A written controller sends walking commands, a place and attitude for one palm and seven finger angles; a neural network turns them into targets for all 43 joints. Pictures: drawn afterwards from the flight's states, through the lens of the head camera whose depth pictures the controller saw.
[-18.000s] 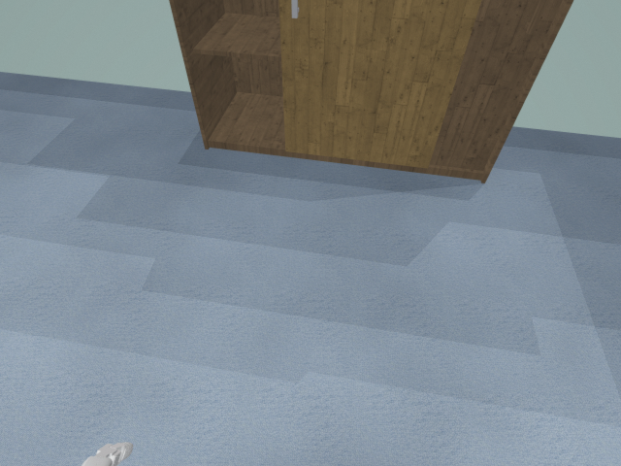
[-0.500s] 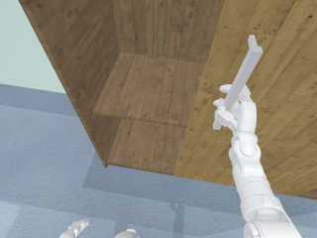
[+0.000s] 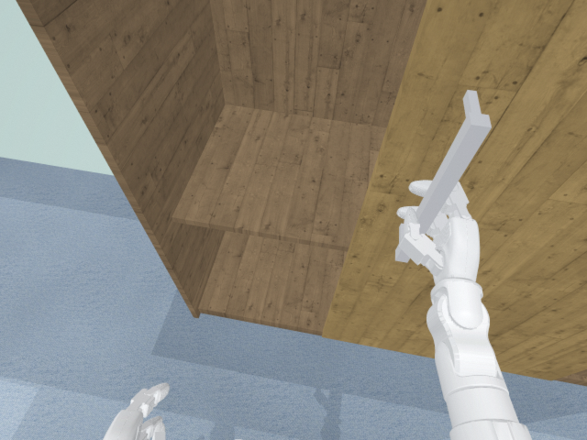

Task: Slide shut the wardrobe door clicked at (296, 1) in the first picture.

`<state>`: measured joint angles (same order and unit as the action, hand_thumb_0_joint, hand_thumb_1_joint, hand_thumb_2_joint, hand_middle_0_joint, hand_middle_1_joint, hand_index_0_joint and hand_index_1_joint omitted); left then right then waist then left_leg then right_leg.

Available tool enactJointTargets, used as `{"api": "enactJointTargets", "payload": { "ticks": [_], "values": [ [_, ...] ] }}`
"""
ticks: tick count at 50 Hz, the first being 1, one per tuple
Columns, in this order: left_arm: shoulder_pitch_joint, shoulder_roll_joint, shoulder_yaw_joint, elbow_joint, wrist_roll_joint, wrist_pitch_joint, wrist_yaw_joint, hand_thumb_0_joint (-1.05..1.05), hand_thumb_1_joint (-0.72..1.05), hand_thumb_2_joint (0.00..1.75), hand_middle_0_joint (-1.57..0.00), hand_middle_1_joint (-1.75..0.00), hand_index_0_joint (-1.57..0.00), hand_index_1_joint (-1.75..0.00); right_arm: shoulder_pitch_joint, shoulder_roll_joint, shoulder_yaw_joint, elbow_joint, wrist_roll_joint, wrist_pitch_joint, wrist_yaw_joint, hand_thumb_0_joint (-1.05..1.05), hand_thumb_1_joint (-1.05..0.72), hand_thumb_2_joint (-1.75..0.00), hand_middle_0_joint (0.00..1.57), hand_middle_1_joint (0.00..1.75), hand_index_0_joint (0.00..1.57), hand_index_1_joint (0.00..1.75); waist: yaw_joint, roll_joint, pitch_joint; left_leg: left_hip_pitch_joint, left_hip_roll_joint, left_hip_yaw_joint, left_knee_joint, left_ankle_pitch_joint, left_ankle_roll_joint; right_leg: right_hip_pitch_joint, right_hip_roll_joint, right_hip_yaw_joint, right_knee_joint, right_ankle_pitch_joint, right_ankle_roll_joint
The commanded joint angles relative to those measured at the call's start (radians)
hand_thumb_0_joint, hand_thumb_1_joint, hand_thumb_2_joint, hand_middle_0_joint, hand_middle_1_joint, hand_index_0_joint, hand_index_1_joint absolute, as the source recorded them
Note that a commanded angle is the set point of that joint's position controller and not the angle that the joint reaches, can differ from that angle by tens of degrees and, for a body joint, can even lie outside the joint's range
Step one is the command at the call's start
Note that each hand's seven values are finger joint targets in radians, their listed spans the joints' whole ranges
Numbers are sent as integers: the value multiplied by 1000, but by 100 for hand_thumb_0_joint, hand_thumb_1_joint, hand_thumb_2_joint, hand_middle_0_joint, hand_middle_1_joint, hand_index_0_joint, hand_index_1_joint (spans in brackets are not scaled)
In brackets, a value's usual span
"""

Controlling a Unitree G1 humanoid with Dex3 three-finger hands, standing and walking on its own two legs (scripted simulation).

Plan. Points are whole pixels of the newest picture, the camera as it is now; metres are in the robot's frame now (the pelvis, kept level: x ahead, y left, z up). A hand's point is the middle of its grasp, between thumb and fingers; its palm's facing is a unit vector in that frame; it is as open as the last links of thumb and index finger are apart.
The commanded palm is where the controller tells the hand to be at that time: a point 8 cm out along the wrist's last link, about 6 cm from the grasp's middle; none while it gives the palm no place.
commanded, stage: tug the door sideways, standing still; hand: right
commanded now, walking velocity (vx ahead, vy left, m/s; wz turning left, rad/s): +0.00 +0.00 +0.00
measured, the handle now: (430, 192) +0.44 -0.13 +0.10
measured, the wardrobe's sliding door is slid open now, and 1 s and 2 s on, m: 0.43 0.42 0.37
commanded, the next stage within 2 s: step sideways, sliding the door along in 0.82 s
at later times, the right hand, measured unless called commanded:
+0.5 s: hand (404, 234) +0.38 -0.10 +0.08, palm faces +0.13 +0.99 -0.01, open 5.8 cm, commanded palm +0.35 -0.09 +0.07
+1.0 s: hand (403, 234) +0.38 -0.10 +0.07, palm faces +0.07 +0.99 -0.09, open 5.9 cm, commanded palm +0.36 -0.13 +0.07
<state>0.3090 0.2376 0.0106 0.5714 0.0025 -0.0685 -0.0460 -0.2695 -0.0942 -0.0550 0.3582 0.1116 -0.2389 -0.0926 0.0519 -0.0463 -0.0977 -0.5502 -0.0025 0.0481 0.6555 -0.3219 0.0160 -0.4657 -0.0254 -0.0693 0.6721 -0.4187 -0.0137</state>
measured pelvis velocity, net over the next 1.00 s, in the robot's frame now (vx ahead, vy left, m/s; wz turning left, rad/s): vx -0.03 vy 0.00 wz -0.06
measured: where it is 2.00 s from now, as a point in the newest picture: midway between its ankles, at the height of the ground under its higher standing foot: outside the picture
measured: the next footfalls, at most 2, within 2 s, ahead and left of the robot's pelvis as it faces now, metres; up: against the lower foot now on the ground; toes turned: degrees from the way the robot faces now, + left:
left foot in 1.68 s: +0.13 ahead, +0.25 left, +0.00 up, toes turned -8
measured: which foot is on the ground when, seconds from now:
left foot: down 0.00-1.00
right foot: down 0.00-1.00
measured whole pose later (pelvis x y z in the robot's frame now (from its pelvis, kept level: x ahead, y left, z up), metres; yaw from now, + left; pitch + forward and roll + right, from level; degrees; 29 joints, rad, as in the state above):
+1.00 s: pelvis -0.03 +0.00 -0.01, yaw -3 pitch +10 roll +0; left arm 0.28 0.22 0.00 0.68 -0.01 -0.05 -0.01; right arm -0.54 -0.09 0.06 0.65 0.07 -0.28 -0.18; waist 0.01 -0.04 -0.04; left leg -0.56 0.03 0.09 0.72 -0.33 0.01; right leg -0.50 0.00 -0.02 0.74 -0.41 -0.02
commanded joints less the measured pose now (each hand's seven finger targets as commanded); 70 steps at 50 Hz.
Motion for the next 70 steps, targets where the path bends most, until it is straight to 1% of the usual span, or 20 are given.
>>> {"api": "enactJointTargets", "payload": {
  "ticks": [1,6,22,34,35,42,44,46,47,49,55,59,61,63,64,65,66,67,68,70],
  "values": [
    [50,106,51,-44,9,-39,15,0,90,90,-20,-30,-20,-30,-416,12,86,-181,-39,-68,-18,0,-90,-90,45,140,45,140,41,46,-337,190,0,-2,17,578,0,150,-2,55,15,654,23],
    [74,97,55,-19,17,-41,9,0,90,90,-20,-30,-20,-30,-457,93,177,-158,-64,-65,-27,0,-90,-90,45,140,45,140,49,42,-396,163,2,11,34,572,4,203,-7,83,35,756,39],
    [56,87,39,-16,10,-49,-15,0,90,90,-20,-30,-20,-30,-653,272,367,-19,-84,-83,-42,0,-90,-90,45,140,45,140,90,45,-331,20,-14,38,48,307,10,157,-1,136,35,513,31],
    [65,97,39,-5,6,-65,-16,0,90,90,-20,-30,-20,-30,-721,257,359,37,-83,-106,-49,0,-90,-90,45,140,45,140,86,21,-341,5,-16,35,43,269,15,153,9,137,27,451,29],
    [70,103,39,-6,7,-65,-17,0,90,90,-20,-30,-20,-30,-710,245,348,56,-83,-105,-51,0,-90,-90,45,140,45,140,82,59,-334,16,-18,36,39,268,16,136,11,141,23,442,26],
    [69,97,41,2,6,-68,-20,0,90,90,-20,-30,-20,-30,-741,252,359,31,-84,-126,-53,0,-90,-90,45,140,45,140,89,1,-356,7,-16,31,45,291,15,171,10,136,33,481,30],
    [70,99,38,0,7,-69,-21,0,90,90,-20,-30,-20,-30,-730,258,357,55,-77,-125,-51,0,-90,-90,45,140,45,140,93,51,-330,10,-19,35,40,288,13,147,10,134,28,454,23],
    [73,107,40,8,8,-68,-15,0,90,90,-20,-30,-20,-30,-818,211,328,31,-83,-135,-56,0,-90,-90,45,140,45,140,103,45,-348,16,-17,29,42,301,11,149,13,134,30,453,23],
    [29,129,52,-3,-31,-11,48,0,90,90,-20,-30,-20,-30,-878,-310,-35,10,-120,-111,-70,0,-90,-90,45,140,45,140,10,109,-438,272,73,-87,-45,291,-2,155,-33,84,-33,288,-27],
    [-65,66,17,-31,-40,18,98,0,90,90,-20,-30,-20,-30,-855,-70,155,-10,-98,-76,-17,0,-90,-90,45,140,45,140,35,82,-345,326,84,-61,-80,331,-2,179,-37,70,-113,230,-36],
    [-74,97,28,-18,-31,59,154,0,90,90,-20,-30,-20,-30,-792,-54,177,120,-80,-9,34,0,-90,-90,45,140,45,140,25,-52,-183,82,24,-11,85,163,0,404,-205,248,-146,484,-108],
    [-100,91,25,-6,-15,72,151,0,90,90,-20,-30,-20,-30,-805,-43,178,146,-68,11,48,0,-90,-90,45,140,45,140,19,-51,-96,26,19,-37,127,-67,10,492,-297,311,-161,679,-144],
    [-118,93,23,-5,-15,78,150,0,90,90,-20,-30,-20,-30,-798,-24,194,151,-64,24,49,0,-90,-90,45,140,45,140,12,-29,-78,109,23,-39,54,-5,19,447,-290,278,-134,644,-135],
    [-129,94,24,-11,-22,76,149,0,90,90,-20,-30,-20,-30,-805,11,229,125,-69,31,54,0,-90,-90,45,140,45,140,5,7,-105,287,36,-52,-88,216,35,345,-229,186,-67,558,-88],
    [-109,93,28,-11,-30,73,150,0,90,90,-20,-30,-20,-30,-800,13,236,106,-71,34,54,0,-90,-90,45,140,45,140,6,119,-155,396,69,-104,-170,388,56,299,-165,118,24,523,-52],
    [-107,92,36,-7,-38,70,149,0,90,90,-20,-30,-20,-30,-784,6,233,122,-72,50,53,0,-90,-90,45,140,45,140,7,300,-192,519,152,-232,-211,540,110,200,-79,62,153,404,-11],
    [-131,95,42,1,-33,61,147,0,90,90,-20,-30,-20,-30,-777,6,219,139,-72,58,53,0,-90,-90,45,140,45,140,-6,367,-173,589,215,-307,-241,724,163,99,-12,52,260,86,11],
    [-153,90,42,1,-33,46,139,0,90,90,-20,-30,-20,-30,-790,29,236,161,-73,54,58,0,-90,-90,45,140,45,140,-25,305,-118,559,236,-303,-246,767,154,40,1,59,299,-100,4],
    [-163,70,31,5,-31,32,139,0,90,90,-20,-30,-20,-30,-814,79,276,153,-75,52,64,0,-90,-90,45,140,45,140,-20,251,-101,553,238,-279,-220,780,155,43,-12,65,233,-115,-3],
    [-164,55,19,21,-26,11,144,0,90,90,-20,-30,-20,-30,-858,140,333,80,-70,43,65,0,-90,-90,45,140,45,140,21,124,-150,491,191,-172,-100,759,114,253,-61,63,-121,96,-14]
  ]
}}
